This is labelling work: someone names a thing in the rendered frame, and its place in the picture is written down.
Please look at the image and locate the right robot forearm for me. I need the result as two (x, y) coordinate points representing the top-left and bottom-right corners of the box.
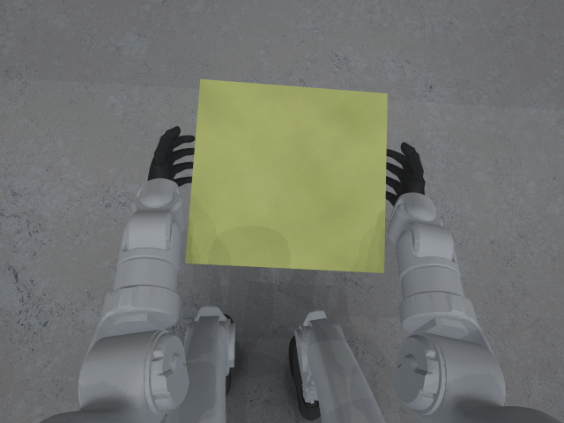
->
(387, 192), (506, 402)

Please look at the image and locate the left robot upper arm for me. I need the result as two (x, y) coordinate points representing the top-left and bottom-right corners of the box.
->
(40, 330), (189, 423)

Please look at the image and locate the left robot thigh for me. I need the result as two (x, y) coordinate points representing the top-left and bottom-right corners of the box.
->
(166, 315), (235, 423)

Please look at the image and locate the robot right hand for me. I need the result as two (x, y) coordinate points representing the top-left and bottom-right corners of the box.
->
(386, 142), (426, 206)

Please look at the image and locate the left robot forearm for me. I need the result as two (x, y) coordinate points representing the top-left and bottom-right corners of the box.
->
(78, 178), (186, 404)

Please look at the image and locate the carton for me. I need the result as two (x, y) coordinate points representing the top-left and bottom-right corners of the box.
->
(185, 79), (388, 273)

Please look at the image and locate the robot left hand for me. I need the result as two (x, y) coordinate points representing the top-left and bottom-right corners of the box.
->
(148, 126), (195, 187)

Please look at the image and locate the right robot upper arm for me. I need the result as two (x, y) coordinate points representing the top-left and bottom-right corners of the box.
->
(393, 332), (562, 423)

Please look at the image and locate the left robot foot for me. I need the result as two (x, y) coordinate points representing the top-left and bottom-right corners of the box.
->
(223, 314), (233, 395)

